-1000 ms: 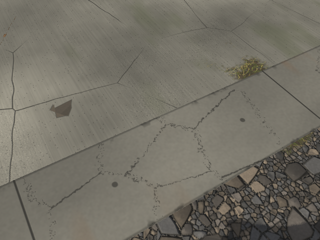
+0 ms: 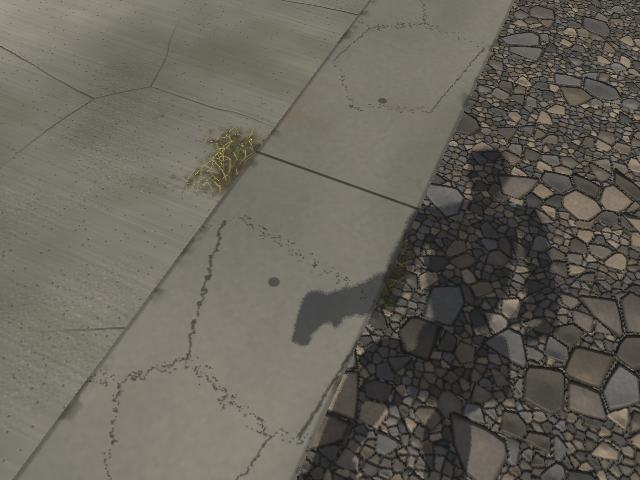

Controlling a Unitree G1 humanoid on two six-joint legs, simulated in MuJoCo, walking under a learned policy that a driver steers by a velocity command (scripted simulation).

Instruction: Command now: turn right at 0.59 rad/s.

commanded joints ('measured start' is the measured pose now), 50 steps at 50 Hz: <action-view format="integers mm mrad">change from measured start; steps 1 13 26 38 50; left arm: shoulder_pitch -48 -29 -35 21 68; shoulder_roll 52 131 161 109 65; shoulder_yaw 8 28 38 46 12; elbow -104 -95 -92 -53 -47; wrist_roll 2 9 10 -6 14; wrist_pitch -15 -67 -37 -15 -24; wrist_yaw -13 0 9 14 -14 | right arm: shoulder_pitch -13 -69 -77 -83 -16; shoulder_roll -207 -169 -128 -131 -184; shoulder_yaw -64 -67 -52 -41 -46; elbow -52 -49 -58 -80 -14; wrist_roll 9 2 27 5 53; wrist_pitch -4 -6 -34 -27 -6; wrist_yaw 2 -7 34 8 33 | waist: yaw -25 14 36 26 34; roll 242 -96 -136 172 177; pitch -149 -117 -132 -53 -119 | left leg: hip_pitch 173 -392 -128 140 104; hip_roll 238 -10 -100 172 194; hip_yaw -133 -124 -137 -209 -104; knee -105 700 222 -149 -6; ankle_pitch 387 -234 -180 256 316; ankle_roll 216 -71 -69 204 154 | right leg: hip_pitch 37 389 319 -124 344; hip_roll -20 -224 -163 40 20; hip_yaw -54 292 465 66 -70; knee -143 -632 -594 231 -627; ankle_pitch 6 608 453 7 272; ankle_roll -12 -322 -322 8 -88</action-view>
